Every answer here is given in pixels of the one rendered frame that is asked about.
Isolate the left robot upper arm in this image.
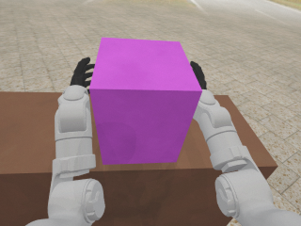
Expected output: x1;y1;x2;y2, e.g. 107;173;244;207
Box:
25;178;105;226

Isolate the robot left hand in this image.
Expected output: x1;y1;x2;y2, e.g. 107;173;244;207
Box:
70;56;95;94

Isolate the robot right hand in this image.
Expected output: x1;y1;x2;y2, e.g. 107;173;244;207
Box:
190;61;207;90

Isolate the right robot forearm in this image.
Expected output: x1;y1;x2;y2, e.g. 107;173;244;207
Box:
193;89;274;202

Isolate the left robot forearm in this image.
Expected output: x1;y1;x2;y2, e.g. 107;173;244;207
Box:
47;85;96;217

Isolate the right robot upper arm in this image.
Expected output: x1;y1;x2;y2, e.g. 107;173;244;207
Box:
214;169;301;226

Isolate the pedestal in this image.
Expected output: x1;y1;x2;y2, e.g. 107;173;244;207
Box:
0;91;278;226

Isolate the carton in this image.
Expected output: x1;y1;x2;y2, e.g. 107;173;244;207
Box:
89;37;202;165

